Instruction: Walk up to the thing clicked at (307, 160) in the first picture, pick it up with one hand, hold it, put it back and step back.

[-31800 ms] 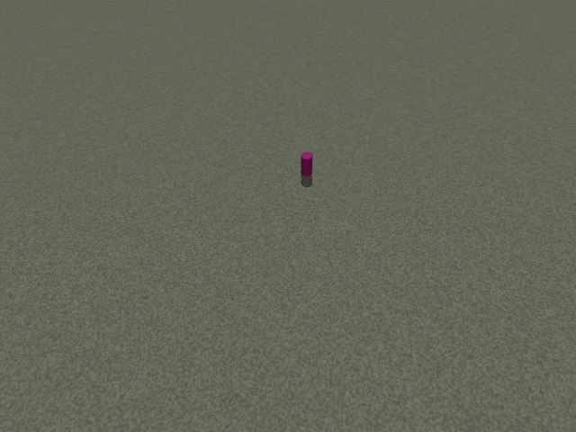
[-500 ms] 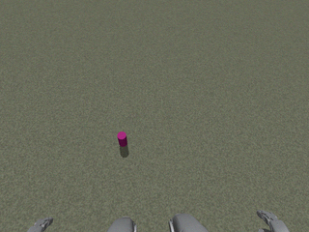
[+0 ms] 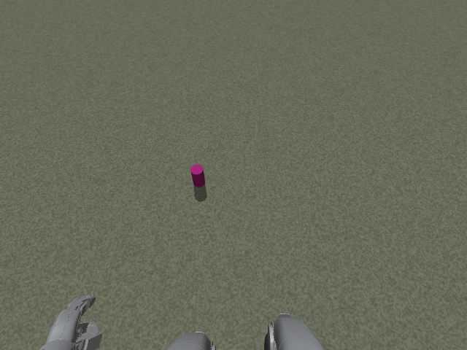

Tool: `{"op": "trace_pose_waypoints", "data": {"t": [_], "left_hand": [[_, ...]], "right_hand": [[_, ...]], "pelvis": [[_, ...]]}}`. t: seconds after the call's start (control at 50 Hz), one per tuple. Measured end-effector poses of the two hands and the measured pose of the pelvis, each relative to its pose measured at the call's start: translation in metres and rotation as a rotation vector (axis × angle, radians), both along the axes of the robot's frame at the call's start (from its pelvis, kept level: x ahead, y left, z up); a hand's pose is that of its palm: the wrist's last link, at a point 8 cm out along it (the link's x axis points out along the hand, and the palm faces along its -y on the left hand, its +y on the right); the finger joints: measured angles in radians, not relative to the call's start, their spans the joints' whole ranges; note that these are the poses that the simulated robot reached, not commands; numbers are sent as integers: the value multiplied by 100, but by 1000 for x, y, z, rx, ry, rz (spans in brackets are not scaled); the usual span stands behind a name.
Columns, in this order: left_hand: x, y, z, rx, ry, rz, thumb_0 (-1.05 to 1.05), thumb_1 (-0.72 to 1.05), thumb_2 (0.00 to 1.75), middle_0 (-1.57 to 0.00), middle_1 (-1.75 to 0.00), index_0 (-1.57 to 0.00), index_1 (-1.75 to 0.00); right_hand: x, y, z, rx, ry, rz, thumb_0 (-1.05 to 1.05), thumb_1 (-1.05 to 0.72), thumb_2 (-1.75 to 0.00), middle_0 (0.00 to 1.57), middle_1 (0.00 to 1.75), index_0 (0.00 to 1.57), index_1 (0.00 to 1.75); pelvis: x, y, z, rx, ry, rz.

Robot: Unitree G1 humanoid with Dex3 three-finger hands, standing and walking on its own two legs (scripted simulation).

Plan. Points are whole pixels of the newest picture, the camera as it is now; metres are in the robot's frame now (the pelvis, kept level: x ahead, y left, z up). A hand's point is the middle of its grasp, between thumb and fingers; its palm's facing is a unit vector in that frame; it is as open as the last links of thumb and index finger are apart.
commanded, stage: step back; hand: left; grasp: from the side
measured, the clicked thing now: (198, 176) +0.86 +0.19 -0.69
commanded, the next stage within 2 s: stand in 1.50 s
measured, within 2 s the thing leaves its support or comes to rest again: neither
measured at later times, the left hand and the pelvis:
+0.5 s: hand out of the picture -0.10 +0.24 -0.12, palm faces -0.02 -0.89 -0.45, open 7.4 cm; pelvis -0.17 -0.04 +0.01, yaw -1 degrees
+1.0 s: hand out of the picture -0.17 +0.23 -0.13, palm faces +0.05 -0.93 -0.37, open 7.4 cm; pelvis -0.21 -0.03 +0.01, yaw +2 degrees
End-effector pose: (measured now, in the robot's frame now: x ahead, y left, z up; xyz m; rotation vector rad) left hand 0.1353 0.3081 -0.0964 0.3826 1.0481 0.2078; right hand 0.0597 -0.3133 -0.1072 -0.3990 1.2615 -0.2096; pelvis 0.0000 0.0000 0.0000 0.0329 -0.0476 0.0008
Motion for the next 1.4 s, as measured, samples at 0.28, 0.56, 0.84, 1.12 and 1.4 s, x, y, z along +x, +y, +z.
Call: {"op": "trace_pose_waypoints", "data": {"t": [0.28,0.56,0.84,1.12,1.4], "left_hand": [[-123,-26,-5,7,97,-18,0,90,90,-20,-30,-20,-30],[-260,-22,17,56,96,82,0,90,90,-21,-30,-21,-30],[-316,-11,3,-9,164,115,1,90,90,-20,-30,-20,-30],[-299,-17,-4,-49,134,119,0,90,90,-21,-30,-21,-30],[-224,-11,7,-32,91,62,0,90,90,-20,-30,-20,-30]], "right_hand": [[-51,-31,13,-4,-178,23,0,-90,-90,21,31,21,30],[-165,-37,-6,33,-32,37,0,-91,-90,20,30,21,30],[-213,-18,8,59,-61,18,1,-91,-90,21,31,21,30],[-175,-14,9,28,-75,50,0,-91,-90,20,30,21,30],[-140,11,8,82,-100,5,0,-91,-90,21,30,21,30]], "pelvis": [[-100,-29,0,-44,23,-69],[-186,-35,6,-17,6,18],[-212,-31,12,-23,-3,22],[-198,-15,11,-26,1,41],[-169,-12,19,-34,15,14]]}}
